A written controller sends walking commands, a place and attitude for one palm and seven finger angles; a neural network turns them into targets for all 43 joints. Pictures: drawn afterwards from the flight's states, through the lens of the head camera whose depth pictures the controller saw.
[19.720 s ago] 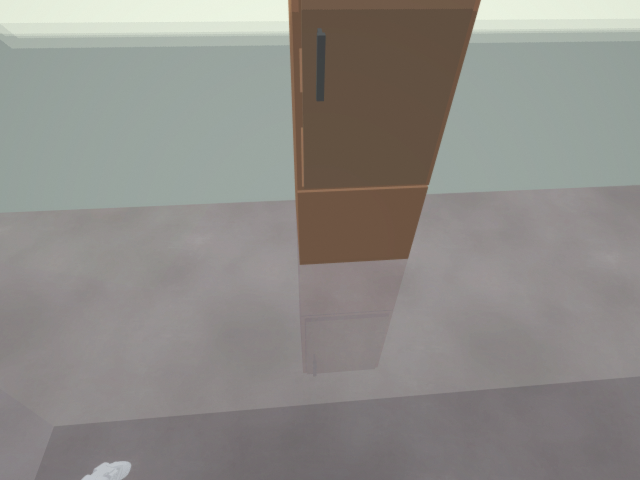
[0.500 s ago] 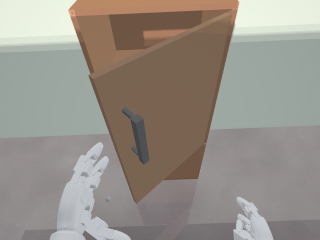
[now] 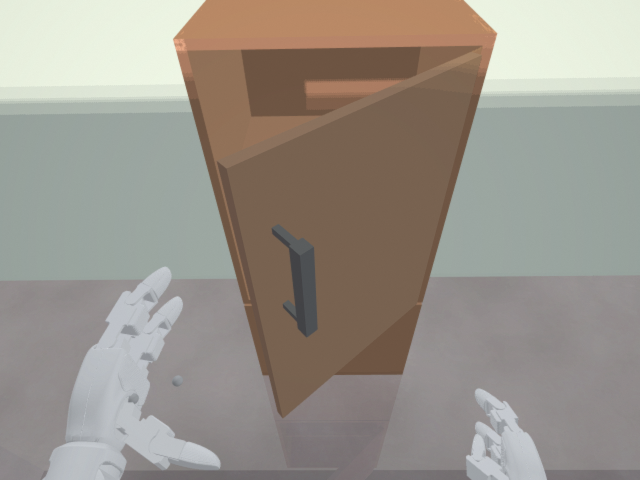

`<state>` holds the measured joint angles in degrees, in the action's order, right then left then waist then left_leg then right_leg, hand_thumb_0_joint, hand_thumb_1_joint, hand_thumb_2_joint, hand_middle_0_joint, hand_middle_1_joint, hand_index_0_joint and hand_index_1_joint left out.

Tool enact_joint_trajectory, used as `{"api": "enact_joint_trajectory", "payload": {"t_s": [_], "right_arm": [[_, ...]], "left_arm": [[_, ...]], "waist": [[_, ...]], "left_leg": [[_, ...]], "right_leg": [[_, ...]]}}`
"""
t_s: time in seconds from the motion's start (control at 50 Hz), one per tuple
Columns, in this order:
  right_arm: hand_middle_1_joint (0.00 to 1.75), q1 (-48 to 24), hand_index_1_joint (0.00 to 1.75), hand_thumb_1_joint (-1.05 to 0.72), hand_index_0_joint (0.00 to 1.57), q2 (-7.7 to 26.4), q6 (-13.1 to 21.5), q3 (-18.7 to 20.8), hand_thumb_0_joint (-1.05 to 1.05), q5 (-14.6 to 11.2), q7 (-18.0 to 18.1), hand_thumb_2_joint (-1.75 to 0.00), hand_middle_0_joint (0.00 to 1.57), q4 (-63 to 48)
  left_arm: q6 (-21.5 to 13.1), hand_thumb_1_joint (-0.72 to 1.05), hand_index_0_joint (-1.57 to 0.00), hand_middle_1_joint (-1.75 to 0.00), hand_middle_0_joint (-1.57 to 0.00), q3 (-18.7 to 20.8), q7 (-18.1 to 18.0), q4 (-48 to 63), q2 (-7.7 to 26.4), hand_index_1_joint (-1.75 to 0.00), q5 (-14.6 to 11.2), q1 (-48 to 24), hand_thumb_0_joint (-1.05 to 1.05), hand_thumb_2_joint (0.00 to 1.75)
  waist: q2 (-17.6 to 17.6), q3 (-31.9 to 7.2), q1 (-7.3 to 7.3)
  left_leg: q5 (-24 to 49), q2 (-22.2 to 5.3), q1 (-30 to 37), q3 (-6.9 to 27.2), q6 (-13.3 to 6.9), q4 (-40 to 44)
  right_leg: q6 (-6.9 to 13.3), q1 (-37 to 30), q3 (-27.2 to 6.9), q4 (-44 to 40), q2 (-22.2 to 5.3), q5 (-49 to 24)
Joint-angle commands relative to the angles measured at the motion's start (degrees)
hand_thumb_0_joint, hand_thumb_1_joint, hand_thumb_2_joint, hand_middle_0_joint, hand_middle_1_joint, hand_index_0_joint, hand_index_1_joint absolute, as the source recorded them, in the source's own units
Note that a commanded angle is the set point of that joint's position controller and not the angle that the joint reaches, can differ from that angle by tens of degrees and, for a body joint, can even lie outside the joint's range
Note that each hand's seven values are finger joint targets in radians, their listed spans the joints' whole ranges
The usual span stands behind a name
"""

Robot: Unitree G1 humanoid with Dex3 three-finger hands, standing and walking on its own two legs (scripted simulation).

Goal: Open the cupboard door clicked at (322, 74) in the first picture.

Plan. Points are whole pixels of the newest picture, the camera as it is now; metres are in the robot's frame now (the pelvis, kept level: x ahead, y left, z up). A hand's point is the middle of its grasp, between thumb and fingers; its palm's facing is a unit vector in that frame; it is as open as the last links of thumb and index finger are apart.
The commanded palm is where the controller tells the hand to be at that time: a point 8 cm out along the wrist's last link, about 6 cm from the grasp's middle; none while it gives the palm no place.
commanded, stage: draw the hand back to the body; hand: left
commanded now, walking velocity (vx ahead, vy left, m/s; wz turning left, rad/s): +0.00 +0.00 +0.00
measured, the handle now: (295, 283) +0.33 +0.07 +0.10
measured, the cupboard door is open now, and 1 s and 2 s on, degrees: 41 41 41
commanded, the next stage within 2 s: step back with the hand held close in 1.12 s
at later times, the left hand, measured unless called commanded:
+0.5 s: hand (91, 326) +0.21 +0.24 +0.17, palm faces +0.29 -0.89 -0.36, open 12.0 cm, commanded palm +0.17 +0.29 +0.19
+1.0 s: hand (67, 306) +0.22 +0.26 +0.18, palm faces +0.41 -0.83 -0.37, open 7.5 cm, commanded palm +0.17 +0.31 +0.21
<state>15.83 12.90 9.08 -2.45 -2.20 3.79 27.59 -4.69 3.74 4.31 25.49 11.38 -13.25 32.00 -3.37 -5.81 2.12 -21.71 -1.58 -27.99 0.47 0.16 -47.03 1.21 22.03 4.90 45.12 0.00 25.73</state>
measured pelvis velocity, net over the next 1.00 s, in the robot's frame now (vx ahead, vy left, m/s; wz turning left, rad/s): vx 0.02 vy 0.01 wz -0.05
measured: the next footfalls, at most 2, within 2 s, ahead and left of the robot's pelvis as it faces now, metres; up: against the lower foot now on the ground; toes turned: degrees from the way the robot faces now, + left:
none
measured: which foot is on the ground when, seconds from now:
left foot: down 0.00-1.00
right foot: down 0.00-1.00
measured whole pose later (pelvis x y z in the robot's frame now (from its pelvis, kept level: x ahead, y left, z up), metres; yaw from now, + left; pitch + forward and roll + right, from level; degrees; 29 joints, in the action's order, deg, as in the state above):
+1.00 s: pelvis +0.02 +0.01 +0.04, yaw -3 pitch -4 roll +0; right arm 11.2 12.7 4.9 -1.0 0.0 4.6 35.7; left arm -3.7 18.3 -6.6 22.4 18.7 -3.9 26.9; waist -2.6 1.0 3.8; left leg -13.3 -0.9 -7.4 -3.4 -0.8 -24.3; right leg 0.0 2.8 1.3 21.9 -0.2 15.6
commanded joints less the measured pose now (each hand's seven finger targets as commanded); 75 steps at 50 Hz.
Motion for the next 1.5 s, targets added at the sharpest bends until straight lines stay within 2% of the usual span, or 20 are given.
{"api": "enact_joint_trajectory", "payload": {"t_s": [0.0, 0.02, 0.04, 0.06, 0.1, 0.3, 0.56, 0.66, 0.72, 0.78, 0.94, 1.08, 1.18, 1.22, 1.24, 1.26, 1.3, 1.34, 1.36, 1.48], "right_arm": [[0.3, -6.52, 0.3, -0.9, 0.2, 5.46, 4.59, 1.97, 0.0, -0.21, 0.29, -0.9, 0.2, -9.71], [0.3, -6.72, 0.3, -0.9, 0.2, 5.49, 4.63, 1.9, 0.0, -0.24, 0.36, -0.9, 0.2, -9.74], [0.3, -7.45, 0.3, -0.9, 0.2, 5.3, 3.8, 2.21, 0.0, 0.71, 1.69, -0.9, 0.2, -9.61], [0.3, -7.64, 0.3, -0.9, 0.2, 4.47, 3.41, 1.98, 0.0, 1.22, 2.27, -0.9, 0.2, -8.81], [0.3, -7.33, 0.3, -0.9, 0.2, 4.43, 2.44, 1.51, 0.0, 1.32, 2.23, -0.9, 0.2, -8.48], [0.3, -9.67, 0.3, -0.9, 0.2, 5.09, 1.66, 1.43, 0.0, 2.06, 2.66, -0.9, 0.2, -6.08], [0.3, -10.63, 0.3, -0.9, 0.2, 6.04, 0.36, 2.64, 0.0, 2.29, 1.55, -0.9, 0.2, -2.97], [0.3, -10.9, 0.3, -0.9, 0.2, 6.14, 0.24, 2.98, 0.0, 2.29, 1.26, -0.9, 0.2, -2.1], [0.3, -10.91, 0.3, -0.9, 0.2, 6.07, 0.16, 3.19, 0.0, 2.3, 1.29, -0.9, 0.2, -1.64], [0.3, -11.19, 0.3, -0.9, 0.2, 6.16, -0.32, 3.41, 0.0, 2.19, 1.11, -0.9, 0.2, -1.5], [0.3, -12.23, 0.3, -0.9, 0.2, 6.02, -0.73, 3.87, 0.0, 2.35, 1.31, -0.9, 0.2, -1.44], [0.3, -12.53, 0.3, -0.9, 0.2, 5.57, -0.03, 3.68, 0.0, 2.36, 1.57, -0.9, 0.2, -0.77], [0.3, -12.69, 0.3, -0.9, 0.2, 5.73, -0.28, 3.94, 0.0, 2.28, 1.48, -0.9, 0.2, -0.71], [0.3, -12.85, 0.3, -0.9, 0.2, 5.83, -0.09, 4.02, 0.0, 2.32, 1.44, -0.9, 0.2, -0.76], [0.3, -11.88, 0.3, -0.9, 0.2, 6.93, -1.16, 3.83, 0.0, 1.73, 1.24, -0.9, 0.2, -2.27], [0.3, -11.78, 0.3, -0.9, 0.2, 6.31, -2.08, 3.91, 0.0, 1.78, 1.25, -0.9, 0.2, -1.44], [0.3, -11.95, 0.3, -0.9, 0.2, 6.49, -3.33, 4.42, 0.0, 2.0, 0.99, -0.9, 0.2, -1.8], [0.3, -11.5, 0.3, -0.9, 0.2, 6.81, -4.41, 4.88, 0.0, 1.79, 0.72, -0.9, 0.2, -2.71], [0.3, -11.79, 0.3, -0.9, 0.2, 6.95, -4.79, 5.09, 0.0, 1.74, 0.81, -0.9, 0.2, -2.95], [0.3, -11.87, 0.3, -0.9, 0.2, 6.33, -6.97, 5.52, 0.0, 1.32, 0.97, -0.9, 0.2, -5.98]], "left_arm": [[-3.39, -0.36, -0.16, -0.3, -0.16, 4.69, 0.96, 15.55, 5.68, -0.3, -1.11, -3.66, 0.0, 0.36], [-2.72, -0.32, -0.16, -0.3, -0.16, 5.01, 1.25, 15.79, 5.88, -0.3, -1.35, -4.18, 0.0, 0.37], [-3.31, -0.29, -0.16, -0.3, -0.16, 7.54, -4.32, 19.06, 15.56, -0.3, 6.74, -6.05, 0.0, 0.39], [-2.58, -0.26, -0.16, -0.3, -0.16, 8.16, -6.86, 15.74, 13.22, -0.3, 7.15, -3.65, 0.0, 0.4], [-1.77, -0.18, -0.16, -0.3, -0.16, 4.89, -7.97, 13.97, 8.94, -0.3, 8.11, -2.08, 0.0, 0.43], [-2.67, 0.17, -0.17, -0.3, -0.17, 9.72, -11.64, 16.6, 13.24, -0.3, 10.64, -5.49, 0.0, 0.58], [-2.83, 0.62, -0.19, -0.3, -0.19, 18.34, -12.29, 11.45, 16.57, -0.3, 10.25, -6.08, 0.0, 0.78], [-3.31, 0.8, -0.2, -0.3, -0.2, 21.45, -12.64, 13.05, 18.76, -0.3, 10.12, -9.54, 0.0, 0.86], [-3.38, 0.9, -0.2, -0.3, -0.2, 23.5, -12.93, 12.24, 19.83, -0.3, 9.75, -10.9, 0.0, 0.9], [-2.8, 0.9, -0.2, -0.3, -0.2, 20.16, -12.16, 8.3, 15.9, -0.3, 9.41, -8.22, 0.0, 0.9], [-3.38, 0.9, -0.2, -0.3, -0.2, 22.21, -12.17, 10.05, 18.75, -0.3, 9.34, -10.06, 0.0, 0.9], [-3.8, 0.9, -0.2, -0.3, -0.2, 21.8, -12.36, 10.55, 18.52, -0.3, 9.5, -10.73, 0.0, 0.9], [-3.79, 0.9, -0.2, -0.3, -0.2, 21.2, -11.93, 7.67, 17.45, -0.3, 9.19, -9.68, 0.0, 0.9], [-4.46, 0.9, -0.2, -0.3, -0.2, 22.1, -12.02, 10.69, 19.01, -0.3, 9.23, -13.13, 0.0, 0.9], [-6.47, 0.9, -0.2, -0.3, -0.2, 29.22, -12.23, 12.03, 26.31, -0.3, 9.65, -17.01, 0.0, 0.9], [-7.47, 0.9, -0.2, -0.3, -0.2, 28.53, -11.89, 10.25, 25.68, -0.3, 10.0, -17.06, 0.0, 0.9], [-6.52, 0.9, -0.2, -0.3, -0.2, 23.99, -11.09, 6.46, 20.16, -0.3, 10.18, -8.34, 0.0, 0.9], [-6.22, 0.9, -0.2, -0.3, -0.2, 22.99, -10.91, 6.34, 19.06, -0.3, 10.22, -5.83, 0.0, 0.9], [-6.22, 0.9, -0.2, -0.3, -0.2, 22.91, -11.01, 6.62, 18.89, -0.3, 10.27, -4.53, 0.0, 0.9], [-6.38, 0.9, -0.2, -0.3, -0.2, 27.4, -12.24, 14.76, 23.49, -0.3, 10.22, -1.35, 0.0, 0.9]], "waist": [[0.89, -3.21, 0.24], [0.73, -3.06, 0.3], [2.01, -0.89, 1.78], [4.03, 2.16, 1.13], [3.77, 2.83, 0.4], [-1.6, 0.65, 1.04], [1.37, 2.89, 1.9], [-3.5, 1.47, 1.96], [-2.08, 1.46, 1.88], [0.09, 3.56, 1.48], [1.58, 1.53, 2.0], [-2.53, 3.07, 1.77], [1.48, 4.28, 1.76], [0.59, 2.63, 1.77], [2.21, 7.13, -0.4], [2.39, 6.45, -0.6], [6.0, 4.29, -0.91], [4.85, 1.01, -1.09], [3.06, -0.49, -0.98], [3.14, -5.83, -0.76]], "left_leg": [[9.56, 1.62, 7.72, 1.45, -1.64, 7.75], [9.15, 1.64, 7.8, 1.4, -1.65, 8.04], [8.14, 1.22, 8.82, -0.25, -1.64, 9.75], [6.97, 1.45, 9.25, -0.66, -1.64, 10.09], [7.42, 1.02, 11.21, -0.33, -1.73, 11.3], [12.13, -0.19, 19.31, 0.22, -1.32, 19.9], [21.1, -1.3, 21.96, -0.11, -0.54, 24.75], [22.99, -1.23, 23.89, -0.48, -0.23, 25.18], [22.76, -1.02, 24.2, -0.71, -0.29, 25.45], [22.73, -0.9, 24.37, -1.62, -0.87, 25.37], [20.83, -0.08, 25.18, -2.56, -1.53, 25.11], [20.5, 0.27, 25.83, -3.22, -1.45, 24.67], [19.85, 0.06, 25.73, -3.26, -1.71, 25.14], [20.03, 0.25, 26.4, -3.25, -1.8, 25.0], [17.22, -0.92, 23.7, -3.33, -2.6, 22.4], [16.15, -0.57, 22.45, -2.24, -2.42, 21.46], [19.77, -1.02, 23.17, -3.07, -2.18, 20.31], [23.94, -1.72, 23.73, -3.72, -1.99, 19.98], [26.83, -2.24, 23.9, -3.84, -2.03, 20.14], [32.91, -3.71, 23.01, -3.44, -1.76, 20.18]], "right_leg": [[-0.56, 2.9, -0.61, -8.82, 1.26, -13.89], [-0.62, 2.8, -0.61, -9.14, 1.22, -13.55], [-0.06, 2.18, -4.65, -14.79, -0.06, -12.63], [-0.12, 2.52, -4.86, -17.6, -0.41, -9.93], [-0.22, 1.52, -3.9, -17.21, -0.55, -10.15], [-0.07, -7.44, -2.62, -20.39, -0.1, -13.77], [-0.09, -13.67, -2.41, -23.44, 0.65, -20.27], [0.0, -14.83, -2.84, -24.36, 0.56, -21.3], [-0.09, -15.12, -2.73, -24.78, 0.56, -21.97], [-0.42, -14.47, -2.8, -25.65, 0.5, -22.85], [-0.65, -15.73, -3.43, -26.78, 0.28, -23.78], [-0.62, -14.98, -3.86, -27.91, 0.06, -23.96], [-0.97, -14.48, -3.87, -28.39, 0.23, -23.32], [-0.96, -15.04, -4.08, -28.3, 0.11, -23.83], [-1.07, -8.37, -9.71, -31.22, -2.66, -29.95], [-0.8, -9.55, -10.07, -30.54, -4.1, -32.83], [-1.29, -10.18, -9.77, -28.49, -4.73, -39.88], [-1.83, -11.52, -9.03, -26.23, -4.91, -43.32], [-2.03, -12.7, -8.14, -24.99, -4.94, -44.61], [-1.95, -14.2, -7.66, -20.66, -3.71, -44.05]]}}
